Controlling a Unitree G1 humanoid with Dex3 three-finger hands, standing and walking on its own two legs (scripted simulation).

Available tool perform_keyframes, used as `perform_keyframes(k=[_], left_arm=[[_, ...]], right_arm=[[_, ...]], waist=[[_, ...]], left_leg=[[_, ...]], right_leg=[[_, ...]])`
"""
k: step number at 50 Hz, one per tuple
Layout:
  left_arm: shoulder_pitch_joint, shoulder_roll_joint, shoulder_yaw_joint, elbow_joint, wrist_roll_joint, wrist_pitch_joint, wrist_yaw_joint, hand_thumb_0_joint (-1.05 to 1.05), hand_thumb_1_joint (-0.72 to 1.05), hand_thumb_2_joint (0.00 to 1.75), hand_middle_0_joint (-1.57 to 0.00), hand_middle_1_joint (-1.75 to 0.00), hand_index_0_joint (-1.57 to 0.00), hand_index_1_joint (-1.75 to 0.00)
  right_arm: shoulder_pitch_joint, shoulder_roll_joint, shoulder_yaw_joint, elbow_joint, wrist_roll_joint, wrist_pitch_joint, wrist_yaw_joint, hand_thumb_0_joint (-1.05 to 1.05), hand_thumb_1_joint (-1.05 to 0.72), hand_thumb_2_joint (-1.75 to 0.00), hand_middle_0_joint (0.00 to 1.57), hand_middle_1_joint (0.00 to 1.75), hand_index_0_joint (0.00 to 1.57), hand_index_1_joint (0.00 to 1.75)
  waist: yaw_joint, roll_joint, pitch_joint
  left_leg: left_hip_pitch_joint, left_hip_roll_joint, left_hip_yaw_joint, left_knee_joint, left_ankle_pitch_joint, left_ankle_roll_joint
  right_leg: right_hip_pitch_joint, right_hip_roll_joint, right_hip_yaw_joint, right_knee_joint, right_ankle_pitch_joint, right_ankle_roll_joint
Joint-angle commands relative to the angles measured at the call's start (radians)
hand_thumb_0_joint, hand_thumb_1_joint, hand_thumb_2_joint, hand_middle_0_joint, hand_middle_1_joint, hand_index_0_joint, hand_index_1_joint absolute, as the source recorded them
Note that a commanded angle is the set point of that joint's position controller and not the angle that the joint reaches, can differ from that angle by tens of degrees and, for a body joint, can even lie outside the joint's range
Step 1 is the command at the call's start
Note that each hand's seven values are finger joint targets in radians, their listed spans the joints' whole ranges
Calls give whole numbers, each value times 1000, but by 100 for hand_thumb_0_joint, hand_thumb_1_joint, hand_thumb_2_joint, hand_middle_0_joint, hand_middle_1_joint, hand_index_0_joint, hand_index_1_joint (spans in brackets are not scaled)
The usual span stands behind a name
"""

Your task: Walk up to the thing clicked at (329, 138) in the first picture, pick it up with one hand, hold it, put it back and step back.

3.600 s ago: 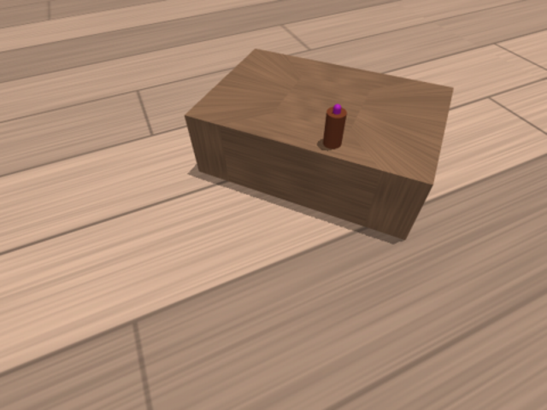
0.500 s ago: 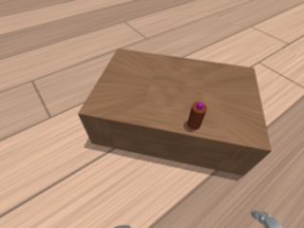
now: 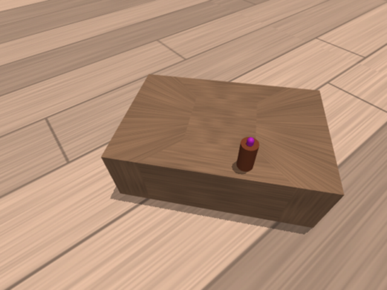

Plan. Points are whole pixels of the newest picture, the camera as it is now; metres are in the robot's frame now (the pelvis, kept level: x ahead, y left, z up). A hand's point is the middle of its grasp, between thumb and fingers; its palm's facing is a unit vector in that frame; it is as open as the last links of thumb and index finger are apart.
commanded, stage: walk up
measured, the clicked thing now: (247, 152) +0.69 -0.22 -0.33
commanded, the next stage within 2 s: stand in 0.34 s
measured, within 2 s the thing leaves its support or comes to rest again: neither
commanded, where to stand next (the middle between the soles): +0.05 -0.02 m, yaw +1 degrees
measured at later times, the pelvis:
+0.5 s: pelvis +0.01 +0.01 +0.00, yaw +0 degrees
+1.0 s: pelvis +0.02 +0.01 +0.00, yaw +0 degrees
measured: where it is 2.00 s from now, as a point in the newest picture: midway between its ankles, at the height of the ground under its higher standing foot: outside the picture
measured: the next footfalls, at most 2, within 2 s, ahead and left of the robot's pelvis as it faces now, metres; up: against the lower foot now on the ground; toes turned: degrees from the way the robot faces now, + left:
none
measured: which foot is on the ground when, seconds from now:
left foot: down 0.00-1.00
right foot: down 0.00-1.00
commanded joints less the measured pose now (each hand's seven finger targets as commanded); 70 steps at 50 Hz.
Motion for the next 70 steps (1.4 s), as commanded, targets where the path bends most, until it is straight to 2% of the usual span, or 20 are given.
perform_keyframes(k=[1,6,11,16,17,21,23,25,29,32,41,44,49,57,70], left_arm=[[-65,225,40,-55,-3,-16,19,0,90,90,-20,-30,-20,-30],[-55,216,41,-54,-1,-12,17,0,90,90,-20,-30,-20,-30],[-61,214,41,-61,-2,-13,16,0,90,90,-20,-30,-20,-30],[-60,214,41,-65,-2,-14,18,0,90,90,-20,-30,-20,-30],[-44,222,39,-73,8,-23,22,0,90,90,-20,-30,-20,-30],[-40,220,36,-74,5,-29,22,0,90,90,-20,-30,-20,-30],[-37,222,37,-73,5,-28,23,0,90,90,-20,-30,-20,-30],[-37,219,35,-78,5,-27,24,0,90,90,-20,-30,-20,-30],[-28,225,35,-84,5,-26,24,0,90,90,-20,-30,-20,-30],[-25,225,32,-90,5,-28,26,0,90,90,-20,-30,-20,-30],[-8,226,29,-94,6,-29,30,0,90,90,-20,-30,-20,-30],[-9,231,31,-94,4,-28,31,0,90,90,-20,-30,-20,-30],[-1,229,32,-95,6,-28,30,0,90,90,-20,-30,-20,-30],[-11,230,33,-100,7,-24,29,0,90,90,-20,-30,-20,-30],[5,228,31,-106,8,-26,29,0,90,90,-20,-30,-20,-30]], right_arm=[[-63,-200,-35,-62,-1,-30,-18,0,-90,-90,20,30,20,30],[-56,-207,-40,-64,-2,-31,-18,0,-90,-90,20,30,20,30],[-40,-200,-38,-64,-5,-34,-20,0,-90,-90,20,30,20,30],[-34,-202,-43,-67,-3,-33,-21,0,-90,-90,20,30,20,30],[-38,-210,-49,-72,-15,-30,-22,0,-90,-90,20,30,20,30],[-25,-202,-47,-74,-12,-28,-19,0,-90,-90,20,30,20,30],[-26,-199,-47,-78,-12,-27,-17,0,-90,-90,20,30,20,30],[-30,-207,-50,-80,-12,-25,-17,0,-90,-90,20,30,20,30],[-32,-202,-49,-85,-12,-27,-17,0,-90,-90,20,30,20,30],[-37,-205,-52,-89,-12,-26,-17,0,-90,-90,20,30,20,30],[-31,-203,-52,-91,-7,-23,-18,0,-90,-90,20,30,20,30],[-35,-198,-51,-92,-9,-21,-18,0,-90,-90,20,30,20,30],[-36,-198,-48,-98,-8,-22,-18,0,-90,-90,20,30,20,30],[-28,-198,-50,-101,-10,-22,-20,0,-90,-90,20,30,20,30],[-24,-202,-52,-102,-8,-22,-18,0,-90,-90,20,30,20,30]], waist=[[0,-30,-82],[-2,0,-75],[-4,-7,-87],[-8,-16,-114],[-3,-4,-124],[-10,-5,-101],[-10,-13,-85],[-7,-7,-86],[-6,-9,-90],[-5,-19,-115],[-7,-17,-124],[-6,-20,-103],[-2,-4,-103],[-6,-10,-84],[-1,-14,-89]], left_leg=[[38,77,-83,-73,-14,35],[21,86,-103,-98,-75,39],[17,80,-99,-95,-42,36],[58,86,-88,-69,50,40],[71,91,-91,-54,81,41],[59,85,-89,-66,64,39],[52,84,-94,-78,11,38],[60,87,-99,-79,0,38],[70,85,-96,-77,26,37],[98,92,-93,-59,114,41],[115,91,-86,-43,172,45],[102,86,-86,-51,144,43],[101,87,-85,-55,158,46],[84,85,-87,-67,107,43],[90,83,-89,-62,100,49]], right_leg=[[-28,-111,85,-84,41,-38],[-26,-100,77,-77,-3,-41],[-8,-105,81,-70,48,-38],[-4,-105,74,-72,79,-36],[2,-117,80,-73,93,-35],[-4,-114,77,-77,95,-31],[-15,-112,76,-80,56,-31],[-22,-112,75,-77,36,-32],[-19,-113,73,-74,58,-34],[-11,-116,70,-67,101,-31],[12,-122,61,-65,168,-28],[4,-118,57,-70,137,-26],[21,-122,58,-71,161,-28],[8,-118,57,-78,90,-32],[4,-122,59,-83,101,-32]])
